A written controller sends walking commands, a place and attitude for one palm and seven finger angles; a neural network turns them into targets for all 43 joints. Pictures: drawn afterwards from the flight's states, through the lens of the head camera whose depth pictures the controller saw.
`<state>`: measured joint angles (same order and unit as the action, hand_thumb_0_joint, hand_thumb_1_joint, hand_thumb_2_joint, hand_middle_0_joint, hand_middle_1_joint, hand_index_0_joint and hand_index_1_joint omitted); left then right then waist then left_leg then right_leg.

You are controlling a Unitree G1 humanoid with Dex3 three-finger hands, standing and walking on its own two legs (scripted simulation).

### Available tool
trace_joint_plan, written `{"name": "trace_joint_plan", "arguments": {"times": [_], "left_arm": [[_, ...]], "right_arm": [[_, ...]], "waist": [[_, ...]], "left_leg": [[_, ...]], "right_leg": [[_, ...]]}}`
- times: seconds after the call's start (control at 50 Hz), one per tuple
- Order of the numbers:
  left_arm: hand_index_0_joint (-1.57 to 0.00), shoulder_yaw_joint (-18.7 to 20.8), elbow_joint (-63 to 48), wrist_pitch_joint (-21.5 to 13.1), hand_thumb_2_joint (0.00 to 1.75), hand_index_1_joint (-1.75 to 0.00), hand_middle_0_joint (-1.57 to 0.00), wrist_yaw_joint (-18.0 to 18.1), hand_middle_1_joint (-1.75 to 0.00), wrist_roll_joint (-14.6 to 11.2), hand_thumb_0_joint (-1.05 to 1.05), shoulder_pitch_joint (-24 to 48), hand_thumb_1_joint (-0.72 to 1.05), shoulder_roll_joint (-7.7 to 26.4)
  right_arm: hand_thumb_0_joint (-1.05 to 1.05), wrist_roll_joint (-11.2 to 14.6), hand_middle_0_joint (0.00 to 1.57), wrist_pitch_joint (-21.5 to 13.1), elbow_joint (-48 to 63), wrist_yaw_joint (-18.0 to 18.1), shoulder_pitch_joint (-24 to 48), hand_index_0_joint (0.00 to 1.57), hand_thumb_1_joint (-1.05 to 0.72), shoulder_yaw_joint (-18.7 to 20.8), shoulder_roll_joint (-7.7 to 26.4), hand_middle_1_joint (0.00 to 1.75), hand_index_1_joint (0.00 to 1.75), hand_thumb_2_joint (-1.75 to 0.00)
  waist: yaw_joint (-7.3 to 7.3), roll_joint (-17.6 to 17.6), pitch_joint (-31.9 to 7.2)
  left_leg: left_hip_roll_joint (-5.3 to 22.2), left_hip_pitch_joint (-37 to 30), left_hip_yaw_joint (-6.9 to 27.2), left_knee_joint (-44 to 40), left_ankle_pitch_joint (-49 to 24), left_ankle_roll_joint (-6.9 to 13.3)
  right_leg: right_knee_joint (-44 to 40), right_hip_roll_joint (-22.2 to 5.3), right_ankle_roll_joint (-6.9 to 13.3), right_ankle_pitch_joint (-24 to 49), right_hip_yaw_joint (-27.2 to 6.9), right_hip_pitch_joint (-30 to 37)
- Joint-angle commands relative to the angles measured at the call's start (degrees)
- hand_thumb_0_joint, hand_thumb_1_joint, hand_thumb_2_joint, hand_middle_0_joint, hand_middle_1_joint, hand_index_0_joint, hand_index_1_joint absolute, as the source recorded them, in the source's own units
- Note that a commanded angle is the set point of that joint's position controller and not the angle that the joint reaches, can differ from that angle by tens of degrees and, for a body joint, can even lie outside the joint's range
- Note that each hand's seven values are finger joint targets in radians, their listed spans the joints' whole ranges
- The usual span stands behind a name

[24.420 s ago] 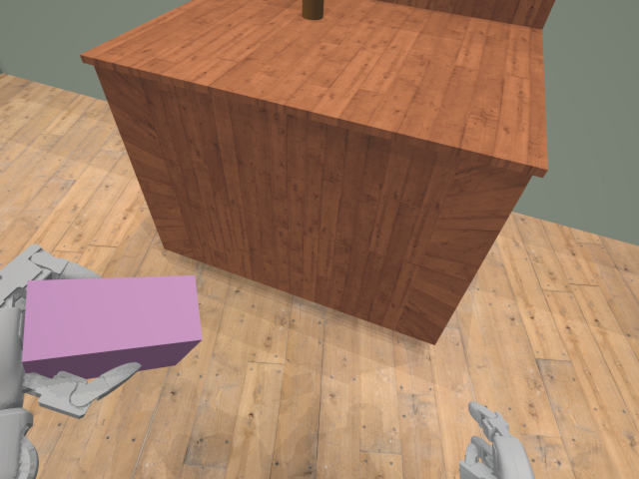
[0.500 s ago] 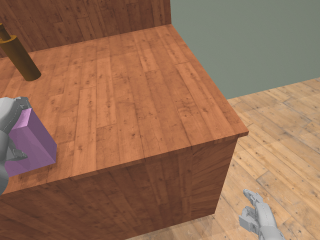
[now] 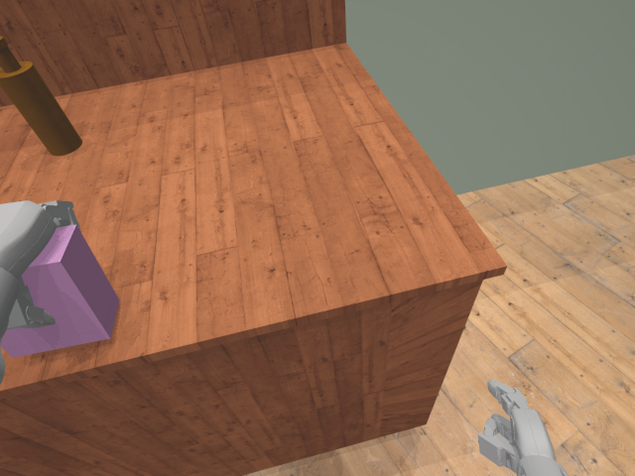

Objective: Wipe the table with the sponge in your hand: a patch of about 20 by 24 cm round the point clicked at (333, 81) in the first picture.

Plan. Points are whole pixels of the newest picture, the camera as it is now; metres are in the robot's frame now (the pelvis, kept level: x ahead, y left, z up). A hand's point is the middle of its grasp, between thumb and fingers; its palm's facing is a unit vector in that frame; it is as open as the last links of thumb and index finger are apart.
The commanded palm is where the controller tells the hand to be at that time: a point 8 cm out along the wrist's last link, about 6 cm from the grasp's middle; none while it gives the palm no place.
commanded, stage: move the sponge above the wiping area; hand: left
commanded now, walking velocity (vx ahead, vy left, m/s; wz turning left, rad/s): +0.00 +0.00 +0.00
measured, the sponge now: (53, 305) +0.24 +0.37 +0.11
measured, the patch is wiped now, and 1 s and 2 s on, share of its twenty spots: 0.05 0.15 0.15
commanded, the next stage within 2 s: none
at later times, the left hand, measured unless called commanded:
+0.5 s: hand (42, 283) +0.24 +0.35 +0.16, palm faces -0.08 +0.01 -1.00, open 10.6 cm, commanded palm +0.21 +0.35 +0.25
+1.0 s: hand (50, 269) +0.24 +0.33 +0.18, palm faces -0.01 +0.06 -1.00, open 10.5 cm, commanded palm +0.22 +0.35 +0.25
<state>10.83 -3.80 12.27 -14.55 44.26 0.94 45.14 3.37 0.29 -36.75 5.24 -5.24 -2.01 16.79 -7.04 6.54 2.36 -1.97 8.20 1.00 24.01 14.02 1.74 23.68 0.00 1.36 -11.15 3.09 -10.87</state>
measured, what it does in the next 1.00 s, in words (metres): stands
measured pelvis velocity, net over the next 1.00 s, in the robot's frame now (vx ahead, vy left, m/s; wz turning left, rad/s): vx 0.00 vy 0.00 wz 0.01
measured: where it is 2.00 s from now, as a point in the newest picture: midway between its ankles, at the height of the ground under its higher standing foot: outside the picture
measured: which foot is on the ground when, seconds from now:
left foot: down 0.00-1.00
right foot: down 0.00-1.00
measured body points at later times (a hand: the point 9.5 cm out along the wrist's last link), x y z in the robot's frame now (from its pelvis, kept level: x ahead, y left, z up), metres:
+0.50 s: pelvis -0.01 +0.01 +0.00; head +0.00 -0.02 +0.45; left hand +0.24 +0.34 +0.21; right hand +0.24 -0.18 -0.08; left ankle -0.01 +0.10 -0.74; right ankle +0.02 -0.11 -0.74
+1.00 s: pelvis +0.00 +0.00 +0.00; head +0.01 -0.03 +0.45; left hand +0.24 +0.32 +0.23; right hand +0.23 -0.20 -0.09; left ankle -0.01 +0.10 -0.74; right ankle +0.02 -0.11 -0.74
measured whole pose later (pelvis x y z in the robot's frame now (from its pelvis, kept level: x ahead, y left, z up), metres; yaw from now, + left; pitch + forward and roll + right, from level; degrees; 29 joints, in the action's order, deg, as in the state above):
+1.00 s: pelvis +0.00 +0.00 +0.00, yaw +0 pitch -3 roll +0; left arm 8.3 -11.9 7.2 -14.5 44.5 0.2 45.1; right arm 3.1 -1.1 -36.9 6.7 -6.1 -2.9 15.5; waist -8.7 5.4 2.6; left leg -2.3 6.4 1.5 23.0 13.6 2.0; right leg 22.4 -0.3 1.1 -10.8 3.4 -8.7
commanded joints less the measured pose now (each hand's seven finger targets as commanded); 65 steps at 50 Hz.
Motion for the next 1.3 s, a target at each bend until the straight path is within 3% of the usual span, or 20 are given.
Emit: {"name": "trace_joint_plan", "arguments": {"times": [0.0, 0.06, 0.18, 0.26, 0.36, 0.42, 0.46, 0.48, 0.56, 0.64, 0.72, 0.78, 0.82, 0.88, 0.92, 0.96, 1.0, 1.06, 1.16, 1.28], "left_arm": [[-1.2, 12.2, -18.0, -4.4, 1.3, -1.6, -1.2, 3.7, -1.6, 0.2, 0.0, 13.9, 0.1, 20.0], [-1.2, 18.7, -19.4, -4.5, 1.3, -1.6, -1.2, 7.1, -1.6, 0.0, 0.0, 13.6, 0.1, 24.4], [-1.2, 16.1, -11.9, 1.4, 1.3, -1.6, -1.2, 11.1, -1.6, -1.5, 0.0, 16.0, 0.1, 20.2], [-1.2, 7.7, -6.5, 7.5, 1.3, -1.6, -1.2, 6.3, -1.6, -1.0, 0.0, 13.8, 0.1, 13.6], [-1.2, -2.7, -13.1, 6.2, 1.3, -1.6, -1.2, -0.8, -1.6, 1.5, 0.0, 19.3, 0.1, 8.8], [-1.2, 1.7, -18.3, 0.0, 1.3, -1.6, -1.2, -1.1, -1.6, 2.9, 0.0, 22.7, 0.1, 15.3], [-1.2, 7.8, -25.2, -3.4, 1.3, -1.6, -1.2, 1.5, -1.6, 4.1, 0.0, 24.5, 0.1, 20.6], [-1.2, 11.2, -23.1, -4.8, 1.3, -1.6, -1.2, 3.7, -1.6, 4.1, 0.0, 24.3, 0.1, 22.8], [-1.2, 15.5, -11.3, -1.3, 1.3, -1.6, -1.2, 7.1, -1.6, 0.2, 0.0, 17.9, 0.1, 20.7], [-1.2, 11.2, -6.2, 5.3, 1.3, -1.6, -1.2, 8.0, -1.6, -1.2, 0.0, 16.9, 0.1, 17.3], [-1.2, 5.8, -6.1, 9.0, 1.3, -1.6, -1.2, 3.1, -1.6, 1.0, 0.0, 15.4, 0.1, 15.6], [-1.2, 1.7, -10.9, 7.3, 1.3, -1.6, -1.2, -0.9, -1.6, 1.4, 0.0, 16.6, 0.1, 13.5], [-1.2, 3.5, -14.1, 2.6, 1.3, -1.6, -1.2, -2.0, -1.6, 1.7, 0.0, 17.0, 0.1, 15.9], [-1.2, 9.1, -22.9, -4.7, 1.3, -1.6, -1.2, 0.6, -1.6, 2.1, 0.0, 21.6, 0.1, 21.2], [-1.2, 11.7, -19.6, -6.7, 1.3, -1.6, -1.2, 3.5, -1.6, 1.4, 0.0, 17.7, 0.1, 20.6], [-1.2, 14.8, -14.6, -4.8, 1.3, -1.6, -1.2, 5.3, -1.6, 0.6, 0.0, 16.2, 0.1, 20.9], [-1.2, 14.5, -11.3, -2.7, 1.3, -1.6, -1.2, 7.5, -1.6, -1.0, 0.0, 17.7, 0.1, 19.4], [-1.2, 14.1, -6.1, 2.5, 1.3, -1.6, -1.2, 8.8, -1.6, -1.8, 0.0, 16.3, 0.1, 19.0], [-1.2, 9.8, -5.5, 8.1, 1.3, -1.6, -1.2, 3.5, -1.6, 0.9, 0.0, 14.3, 0.1, 19.1], [-1.2, 8.1, -14.4, -0.8, 1.3, -1.6, -1.2, -2.3, -1.6, 0.6, 0.0, 15.7, 0.1, 20.1]], "right_arm": [[0.0, -0.7, 0.2, -4.1, 10.0, 0.8, 8.1, 0.2, -0.9, 1.7, 4.0, 0.3, 0.3, -0.9], [0.0, -0.5, 0.2, -4.4, 10.0, 0.6, 10.6, 0.2, -0.9, 1.3, 3.9, 0.3, 0.3, -0.9], [0.0, -0.8, 0.2, -2.2, 7.5, -0.5, 9.6, 0.2, -0.9, 2.4, 5.2, 0.3, 0.3, -0.9], [0.0, 0.7, 0.2, -2.1, 8.3, -0.5, 14.5, 0.2, -0.9, 0.9, 5.0, 0.3, 0.3, -0.9], [0.0, 1.3, 0.2, -3.1, 11.3, 0.5, 15.7, 0.2, -0.9, -0.3, 4.0, 0.3, 0.3, -0.9], [0.0, -0.6, 0.2, -3.7, 10.5, 1.4, 11.4, 0.2, -0.9, 0.4, 4.5, 0.3, 0.3, -0.9], [0.0, -0.7, 0.2, -5.0, 11.5, 1.7, 13.5, 0.2, -0.9, -0.3, 3.4, 0.3, 0.3, -0.9], [0.0, -1.9, 0.2, -5.0, 9.9, 2.1, 9.9, 0.2, -0.9, 0.3, 3.5, 0.3, 0.3, -0.9], [0.0, -0.3, 0.2, -3.4, 7.9, 0.4, 11.6, 0.2, -0.9, 1.0, 3.8, 0.3, 0.3, -0.9], [0.0, -0.5, 0.2, -1.5, 7.4, -0.7, 10.4, 0.2, -0.9, 1.8, 5.7, 0.3, 0.3, -0.9], [0.0, 0.0, 0.2, -0.6, 9.4, -0.8, 11.8, 0.2, -0.9, 1.1, 6.5, 0.3, 0.3, -0.9], [0.0, 0.1, 0.2, -1.9, 10.7, -0.2, 11.9, 0.2, -0.9, 0.5, 5.5, 0.3, 0.3, -0.9], [0.0, -0.2, 0.2, -2.7, 10.8, 0.6, 10.6, 0.2, -0.9, 0.5, 5.1, 0.3, 0.3, -0.9], [0.0, -1.3, 0.2, -4.9, 11.2, 2.2, 9.2, 0.2, -0.9, 0.2, 3.9, 0.3, 0.3, -0.9], [0.0, -1.3, 0.2, -4.8, 9.9, 2.2, 7.9, 0.2, -0.9, 0.9, 3.6, 0.3, 0.3, -0.9], [0.0, -0.2, 0.2, -5.0, 8.9, 1.5, 9.4, 0.2, -0.9, 1.1, 4.0, 0.3, 0.3, -0.9], [0.0, -0.4, 0.2, -3.5, 7.7, 0.7, 7.5, 0.2, -0.9, 1.9, 4.3, 0.3, 0.3, -0.9], [0.0, 0.1, 0.2, -2.9, 7.6, -0.1, 11.4, 0.2, -0.9, 1.8, 5.2, 0.3, 0.3, -0.9], [0.0, 0.5, 0.2, -1.4, 9.5, -0.7, 13.5, 0.2, -0.9, 0.7, 6.0, 0.3, 0.3, -0.9], [0.0, -0.6, 0.2, -3.3, 11.2, 1.4, 9.3, 0.2, -0.9, 0.1, 4.8, 0.3, 0.3, -0.9]], "waist": [[-0.31, 0.0, -16.3], [-2.33, 2.2, -14.7], [-2.45, 3.8, -13.4], [-1.06, -0.5, -10.7], [1.44, -1.8, -13.3], [0.79, -1.4, -16.6], [-0.77, 2.6, -18.7], [-1.56, 1.8, -19.6], [-2.97, 2.7, -10.1], [-2.67, 1.2, -10.9], [-1.05, -2.0, -13.6], [0.37, -1.2, -16.2], [0.72, -3.3, -17.0], [-0.38, -0.9, -20.4], [-0.77, 0.8, -16.1], [-1.41, 2.5, -11.1], [-1.88, 2.7, -10.1], [-2.77, 1.2, -9.4], [-1.31, -2.0, -14.3], [0.3, -2.7, -17.5]], "left_leg": [[1.1, -4.0, 2.7, -2.3, -18.9, 0.7], [1.0, -3.1, 3.4, -2.7, -20.9, -0.1], [1.5, -0.3, 1.7, -3.7, -20.0, -1.9], [0.9, 1.4, 1.9, -4.6, -15.0, -1.4], [1.1, -1.9, 3.1, -4.9, -10.8, 0.2], [1.1, -4.6, 4.0, -5.0, -11.5, 0.9], [1.4, -6.0, 5.0, -5.5, -12.2, 0.8], [1.3, -5.6, 4.4, -5.2, -15.6, 0.5], [1.1, -0.9, 3.9, -5.0, -17.5, -1.4], [1.2, 1.8, 1.8, -4.8, -18.0, -2.3], [0.5, 2.1, 1.4, -4.4, -15.4, -0.9], [0.4, -0.7, 1.7, -3.2, -14.0, 0.4], [0.4, -2.9, 2.3, -3.0, -13.4, 1.2], [0.5, -6.4, 2.8, -2.8, -15.4, 1.5], [0.9, -5.6, 3.3, -3.5, -17.3, 0.6], [1.0, -3.0, 4.1, -3.9, -16.3, -0.3], [1.3, -0.7, 2.9, -4.2, -17.5, -1.3], [0.8, 1.5, 2.4, -4.0, -16.4, -1.8], [-0.1, 2.2, 1.5, -3.1, -16.2, -0.6], [-0.1, -3.3, 1.5, -1.3, -15.0, 1.6]], "right_leg": [[-2.0, -0.5, 2.0, 9.9, -2.5, 7.6], [-2.3, 0.4, 3.3, 10.3, -5.1, 8.5], [-3.3, -0.6, 3.2, 9.7, -3.7, 9.3], [-3.3, 0.2, 2.8, 7.0, -3.8, 7.0], [-3.2, 0.6, 2.2, 4.2, -2.6, 4.7], [-3.4, 0.0, 2.2, 4.1, -1.8, 6.4], [-2.8, 1.1, 3.3, 3.8, -4.5, 8.2], [-2.3, 0.3, 3.6, 5.3, -2.7, 9.7], [-4.7, 0.9, 4.2, 6.3, -5.6, 8.0], [-3.8, -0.4, 3.1, 8.9, -3.6, 9.2], [-2.7, -0.4, 2.4, 8.7, -2.3, 9.2], [-2.5, -0.5, 2.2, 7.6, -2.1, 7.4], [-2.9, -0.2, 1.8, 6.8, -1.7, 7.0], [-2.7, -0.2, 2.6, 6.3, -2.4, 8.3], [-3.3, 0.0, 2.8, 7.3, -2.2, 7.6], [-4.4, 0.9, 3.6, 5.9, -4.9, 5.9], [-4.2, -0.3, 2.9, 7.3, -3.0, 7.4], [-4.2, 0.3, 3.7, 7.4, -5.9, 8.1], [-2.1, 0.0, 2.7, 10.3, -5.2, 10.2], [-2.6, -0.7, 1.7, 8.6, -2.1, 7.4]]}}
